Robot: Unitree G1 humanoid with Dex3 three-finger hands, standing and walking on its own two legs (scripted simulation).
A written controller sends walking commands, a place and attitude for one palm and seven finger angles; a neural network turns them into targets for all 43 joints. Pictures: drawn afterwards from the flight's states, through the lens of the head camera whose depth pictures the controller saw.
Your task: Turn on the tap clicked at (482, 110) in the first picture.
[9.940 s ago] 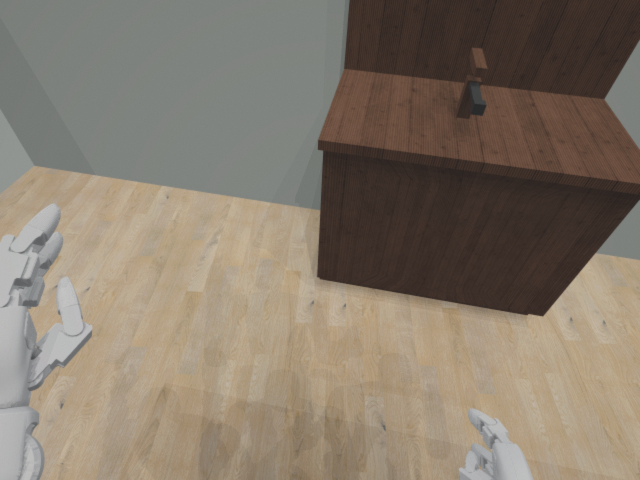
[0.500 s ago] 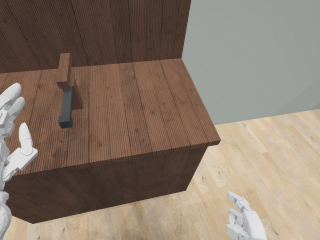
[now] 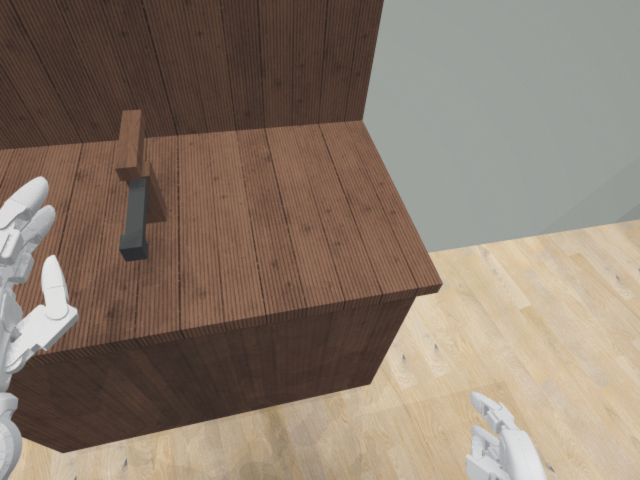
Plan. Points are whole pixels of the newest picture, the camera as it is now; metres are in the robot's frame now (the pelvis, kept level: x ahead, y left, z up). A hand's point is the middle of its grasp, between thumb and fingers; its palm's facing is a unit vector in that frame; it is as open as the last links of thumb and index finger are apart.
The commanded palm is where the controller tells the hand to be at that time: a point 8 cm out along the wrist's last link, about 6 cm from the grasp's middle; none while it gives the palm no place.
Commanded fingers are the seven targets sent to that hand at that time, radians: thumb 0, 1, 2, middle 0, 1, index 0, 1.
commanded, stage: turn the palm inward beside the body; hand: left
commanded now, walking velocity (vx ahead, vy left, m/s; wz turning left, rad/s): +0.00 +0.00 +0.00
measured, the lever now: (134, 247) +0.38 +0.29 +0.03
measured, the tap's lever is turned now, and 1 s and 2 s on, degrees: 0 0 0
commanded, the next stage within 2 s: none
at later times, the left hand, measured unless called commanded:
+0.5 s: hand (88, 333) +0.21 +0.23 +0.15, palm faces +0.40 -0.85 -0.34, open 7.4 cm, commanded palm +0.16 +0.27 +0.16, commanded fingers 0.00 0.90 0.90 -0.20 -0.30 -0.20 -0.30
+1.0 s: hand (145, 346) +0.21 +0.19 +0.13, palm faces +0.42 -0.86 -0.27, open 7.4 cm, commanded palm +0.15 +0.23 +0.15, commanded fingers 0.00 0.90 0.90 -0.20 -0.30 -0.20 -0.30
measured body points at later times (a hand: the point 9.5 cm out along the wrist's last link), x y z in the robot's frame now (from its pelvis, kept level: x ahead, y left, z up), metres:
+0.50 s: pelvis +0.01 -0.03 -0.02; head +0.00 -0.03 +0.43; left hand +0.18 +0.27 +0.17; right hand +0.20 -0.25 -0.09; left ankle +0.01 +0.06 -0.74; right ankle +0.03 -0.10 -0.74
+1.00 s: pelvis +0.02 -0.07 -0.02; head +0.01 -0.10 +0.43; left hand +0.18 +0.23 +0.15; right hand +0.21 -0.31 -0.11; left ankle +0.01 +0.06 -0.74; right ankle +0.03 -0.10 -0.74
